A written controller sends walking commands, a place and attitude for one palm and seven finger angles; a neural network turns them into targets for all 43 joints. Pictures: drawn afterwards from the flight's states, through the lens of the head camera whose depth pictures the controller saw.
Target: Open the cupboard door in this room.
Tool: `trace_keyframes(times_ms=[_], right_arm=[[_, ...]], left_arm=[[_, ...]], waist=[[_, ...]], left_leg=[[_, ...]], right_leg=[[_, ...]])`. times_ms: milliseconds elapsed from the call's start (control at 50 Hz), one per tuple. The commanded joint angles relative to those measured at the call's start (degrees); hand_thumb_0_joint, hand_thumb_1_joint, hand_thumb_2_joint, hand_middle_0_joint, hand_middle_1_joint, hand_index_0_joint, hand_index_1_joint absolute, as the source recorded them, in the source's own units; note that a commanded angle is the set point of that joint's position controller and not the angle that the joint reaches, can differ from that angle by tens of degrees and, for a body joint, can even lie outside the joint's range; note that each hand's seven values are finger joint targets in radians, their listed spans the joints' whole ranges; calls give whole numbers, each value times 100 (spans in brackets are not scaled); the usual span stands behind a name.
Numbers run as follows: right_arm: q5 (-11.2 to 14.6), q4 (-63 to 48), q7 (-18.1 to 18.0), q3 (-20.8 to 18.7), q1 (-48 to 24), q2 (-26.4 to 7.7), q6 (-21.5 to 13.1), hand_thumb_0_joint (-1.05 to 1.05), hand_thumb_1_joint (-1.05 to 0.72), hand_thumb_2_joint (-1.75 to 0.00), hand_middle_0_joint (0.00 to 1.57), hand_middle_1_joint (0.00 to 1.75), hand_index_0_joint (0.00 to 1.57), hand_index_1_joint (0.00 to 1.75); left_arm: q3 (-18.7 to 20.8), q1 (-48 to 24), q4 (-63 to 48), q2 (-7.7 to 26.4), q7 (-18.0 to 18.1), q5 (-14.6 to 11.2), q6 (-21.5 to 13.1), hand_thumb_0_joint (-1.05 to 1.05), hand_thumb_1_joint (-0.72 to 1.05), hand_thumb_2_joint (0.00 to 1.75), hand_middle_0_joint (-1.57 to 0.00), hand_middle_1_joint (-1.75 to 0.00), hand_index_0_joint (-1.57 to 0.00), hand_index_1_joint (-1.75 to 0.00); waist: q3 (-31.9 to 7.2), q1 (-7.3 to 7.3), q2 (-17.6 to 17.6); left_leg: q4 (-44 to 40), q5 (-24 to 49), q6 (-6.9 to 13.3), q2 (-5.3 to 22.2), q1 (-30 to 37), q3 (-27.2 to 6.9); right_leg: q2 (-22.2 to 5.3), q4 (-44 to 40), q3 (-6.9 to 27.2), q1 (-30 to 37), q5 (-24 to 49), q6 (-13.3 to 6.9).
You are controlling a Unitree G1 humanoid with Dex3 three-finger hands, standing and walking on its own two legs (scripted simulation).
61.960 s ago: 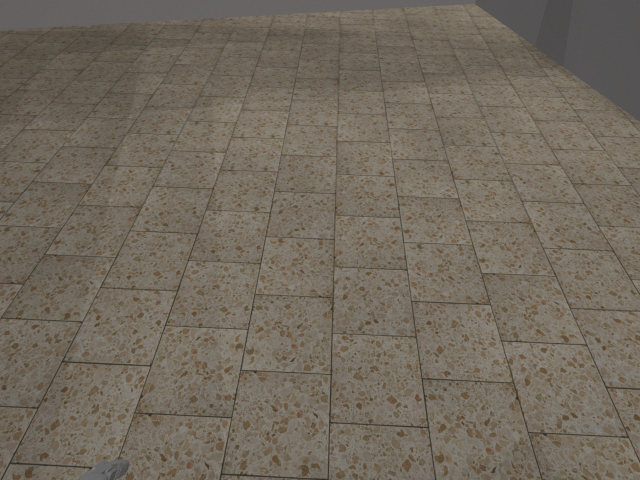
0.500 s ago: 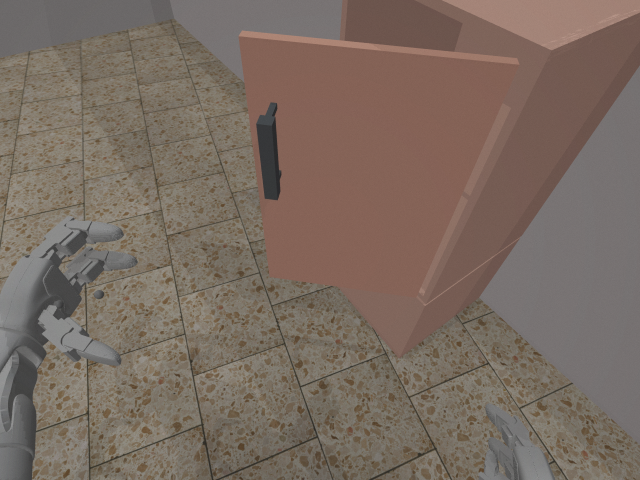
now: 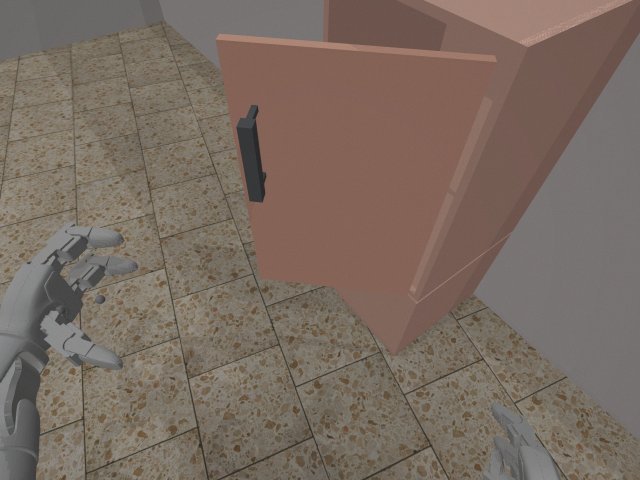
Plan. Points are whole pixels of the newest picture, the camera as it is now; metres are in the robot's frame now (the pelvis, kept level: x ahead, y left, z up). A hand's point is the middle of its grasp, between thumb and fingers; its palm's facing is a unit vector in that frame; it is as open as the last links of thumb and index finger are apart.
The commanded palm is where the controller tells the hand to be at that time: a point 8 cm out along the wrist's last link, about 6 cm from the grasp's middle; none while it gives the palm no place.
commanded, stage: move the hooked fingers beside the handle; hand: left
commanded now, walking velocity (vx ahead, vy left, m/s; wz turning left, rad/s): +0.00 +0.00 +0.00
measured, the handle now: (255, 155) +0.58 +0.14 +0.06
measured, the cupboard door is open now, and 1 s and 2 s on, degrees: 46 46 46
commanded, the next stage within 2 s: none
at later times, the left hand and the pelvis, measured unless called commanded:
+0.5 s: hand (137, 256) +0.35 +0.25 +0.08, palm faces -0.08 -1.00 -0.01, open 13.9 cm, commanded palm +0.33 +0.30 +0.08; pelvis +0.00 -0.01 +0.00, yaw +0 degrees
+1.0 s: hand (180, 214) +0.43 +0.22 +0.08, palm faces -0.09 -1.00 -0.02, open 13.9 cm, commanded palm +0.41 +0.27 +0.08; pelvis +0.00 +0.00 -0.01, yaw -1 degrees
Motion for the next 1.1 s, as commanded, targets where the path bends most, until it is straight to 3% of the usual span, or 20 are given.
trace_keyframes(times_ms=[0,20,60,120,160,220,260,280,340,360,400,460,540,620,700,780,840,940,1000,1080], right_arm=[[43,-782,-62,-335,-201,-849,-272,0,-90,-90,20,30,20,30],[33,-793,-62,-330,-206,-863,-267,0,-90,-90,20,30,20,30],[39,-787,-56,-337,-209,-850,-271,0,-90,-90,20,30,20,30],[23,-698,-98,-313,-157,-864,-235,0,-90,-90,20,30,20,30],[30,-673,-121,-315,-127,-863,-206,0,-90,-90,20,30,20,30],[22,-598,-147,-307,-86,-889,-149,0,-90,-90,20,30,20,30],[22,-587,-141,-306,-49,-870,-126,0,-90,-90,20,30,20,30],[22,-614,-129,-311,-29,-854,-128,0,-90,-90,20,30,20,30],[10,-585,-91,-319,72,-901,-46,0,-90,-90,20,30,20,30],[9,-600,-76,-321,81,-898,-23,0,-90,-90,20,30,20,30],[18,-624,-41,-343,113,-900,25,0,-90,-90,20,30,20,30],[17,-642,8,-358,200,-895,103,0,-90,-90,20,30,20,30],[1,-623,32,-382,309,-933,222,0,-90,-90,20,30,20,30],[2,-554,28,-374,376,-925,319,0,-90,-90,20,30,20,30],[-4,-436,30,-410,526,-923,404,0,-90,-90,20,30,20,30],[-12,-338,43,-396,621,-940,526,0,-90,-90,20,30,20,30],[-29,-340,81,-403,691,-940,602,0,-90,-90,20,30,20,30],[-46,-263,127,-401,831,-971,753,0,-90,-90,20,30,20,30],[-63,-201,135,-398,919,-971,842,0,-90,-90,20,30,20,30],[-104,-165,175,-435,1056,-966,941,0,-90,-90,20,30,20,30]], left_arm=[[473,-1204,-936,1489,-44,-245,-272,0,-50,30,-30,-120,-30,-120],[519,-1249,-887,1545,-83,-288,-271,0,-50,30,-30,-120,-30,-120],[472,-1386,-1117,1580,-98,-228,-317,0,-50,30,-30,-120,-30,-120],[305,-1952,-927,1523,-67,-206,-311,0,-50,30,-30,-120,-30,-120],[317,-2155,-708,1553,-49,-164,-349,0,-50,30,-30,-120,-30,-120],[359,-2638,-425,1779,-24,-70,-391,0,-50,30,-30,-120,-30,-120],[300,-2792,-340,1765,-27,11,-441,0,-50,30,-30,-120,-30,-120],[177,-2817,-365,1619,-30,5,-462,0,-50,30,-30,-120,-30,-120],[380,-2818,29,1870,-31,21,-427,0,-50,30,-30,-120,-30,-120],[310,-2853,131,1772,-32,26,-416,0,-50,30,-30,-120,-30,-120],[368,-2786,151,1821,21,62,-431,0,-50,30,-30,-120,-30,-120],[193,-3042,173,1685,71,102,-427,0,-50,30,-30,-120,-30,-120],[422,-3232,330,1929,210,135,-524,0,-50,30,-30,-120,-30,-120],[136,-3834,541,1754,275,241,-628,0,-50,30,-30,-120,-30,-120],[49,-4141,746,1706,389,363,-724,0,-50,30,-30,-120,-30,-120],[22,-4473,1206,1728,464,431,-746,0,-50,30,-30,-120,-30,-120],[-12,-4700,1347,1746,523,512,-799,0,-50,30,-30,-120,-30,-120],[-71,-5246,1841,1766,664,637,-896,0,-50,30,-30,-120,-30,-120],[-53,-5623,2186,1877,738,766,-963,0,-50,30,-30,-120,-30,-120],[-24,-5901,2092,1940,776,837,-1134,0,-50,30,-30,-120,-30,-120]], waist=[[-1159,-18,133],[-1146,15,59],[-1404,21,421],[-1155,-133,194],[-1291,-132,119],[-1286,-157,268],[-1539,-138,449],[-1702,-130,419],[-1661,-102,229],[-1666,-110,178],[-1724,-61,342],[-1752,-132,382],[-1851,-118,139],[-1710,-251,320],[-1945,-306,453],[-1850,-373,253],[-2035,-355,423],[-2000,-465,182],[-1983,-525,260],[-2515,-521,559]], left_leg=[[-696,1477,-110,-39,391,-445],[-650,1525,-106,-53,362,-426],[-651,1691,-112,-57,522,-419],[-589,1546,-106,-48,443,-434],[-610,1391,-99,-61,355,-423],[-548,1341,-106,-63,295,-406],[-555,1544,-109,-62,396,-421],[-547,1689,-115,-64,478,-432],[-506,1805,-117,-46,290,-423],[-501,1800,-110,-54,245,-400],[-523,1900,-122,-50,258,-393],[-508,1985,-126,-33,357,-397],[-511,1902,-106,-35,178,-368],[-501,1763,-101,-29,194,-365],[-486,1963,-132,4,449,-431],[-467,1940,-133,18,292,-428],[-422,2091,-139,22,377,-423],[-371,1999,-133,55,222,-463],[-320,1853,-119,39,66,-437],[-176,2353,-160,70,471,-481]], right_leg=[[129,-451,353,704,1076,-47],[134,-439,406,791,1163,-64],[110,-396,400,831,1297,-68],[142,-405,404,621,1217,-59],[110,-412,434,673,1055,-43],[96,-387,490,635,994,-65],[85,-328,470,710,1178,-82],[87,-289,446,747,1312,-75],[103,-250,452,794,1489,-74],[92,-241,467,816,1528,-64],[81,-224,444,812,1591,-72],[120,-205,423,674,1616,-71],[127,-186,477,837,1656,-54],[138,-188,476,598,1497,-72],[143,-168,424,403,1489,-58],[146,-153,416,348,1520,-43],[151,-99,436,333,1597,-58],[169,-38,417,176,1524,-45],[154,0,437,107,1455,-34],[182,93,455,32,1674,-33]])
